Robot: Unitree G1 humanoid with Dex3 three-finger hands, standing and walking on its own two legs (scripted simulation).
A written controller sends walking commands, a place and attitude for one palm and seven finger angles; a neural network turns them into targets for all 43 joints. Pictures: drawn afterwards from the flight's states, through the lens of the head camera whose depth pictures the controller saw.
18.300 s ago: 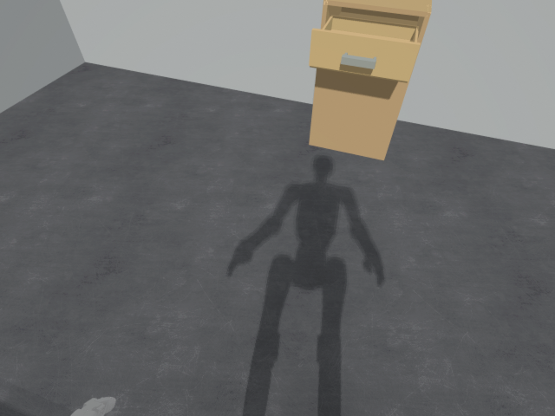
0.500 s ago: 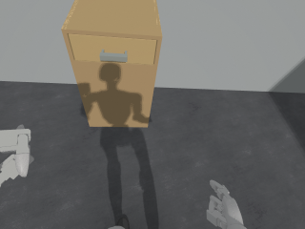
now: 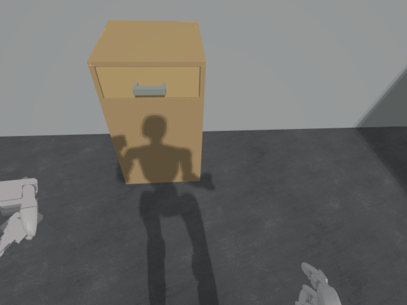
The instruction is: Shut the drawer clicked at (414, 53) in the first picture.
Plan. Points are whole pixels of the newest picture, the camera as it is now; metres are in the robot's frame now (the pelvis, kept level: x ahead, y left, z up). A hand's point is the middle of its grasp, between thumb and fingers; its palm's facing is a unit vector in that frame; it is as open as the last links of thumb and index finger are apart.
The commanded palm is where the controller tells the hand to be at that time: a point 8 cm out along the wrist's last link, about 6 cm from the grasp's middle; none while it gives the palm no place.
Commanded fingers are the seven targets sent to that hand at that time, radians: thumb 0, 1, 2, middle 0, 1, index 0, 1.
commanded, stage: stop stepping back and stand still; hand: left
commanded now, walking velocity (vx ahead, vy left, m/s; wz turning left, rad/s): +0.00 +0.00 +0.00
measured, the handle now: (150, 87) +0.92 +0.23 -0.07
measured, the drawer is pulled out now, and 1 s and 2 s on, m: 0.00 0.00 0.00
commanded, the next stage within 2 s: let the arm hang, fingers relaxed in 0.10 s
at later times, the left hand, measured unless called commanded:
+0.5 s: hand out of the picture +0.02 +0.21 -0.18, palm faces +0.06 -0.98 -0.20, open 3.1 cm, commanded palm none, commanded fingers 0.00 0.90 0.90 -0.76 -0.91 -0.76 -0.91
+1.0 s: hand out of the picture -0.08 +0.22 -0.17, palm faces +0.06 -0.97 -0.24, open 7.0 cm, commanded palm none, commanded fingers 0.00 0.90 0.90 -0.20 -0.30 -0.20 -0.30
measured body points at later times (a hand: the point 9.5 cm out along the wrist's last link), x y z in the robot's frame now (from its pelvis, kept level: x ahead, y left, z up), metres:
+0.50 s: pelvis -0.03 +0.02 -0.01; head -0.02 +0.05 +0.44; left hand +0.02 +0.26 -0.16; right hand +0.06 -0.23 -0.13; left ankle +0.05 +0.12 -0.73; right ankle -0.05 -0.11 -0.73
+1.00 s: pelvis -0.04 +0.03 +0.01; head -0.03 +0.03 +0.46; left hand -0.08 +0.27 -0.15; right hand -0.03 -0.20 -0.15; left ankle +0.05 +0.12 -0.73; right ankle -0.05 -0.11 -0.73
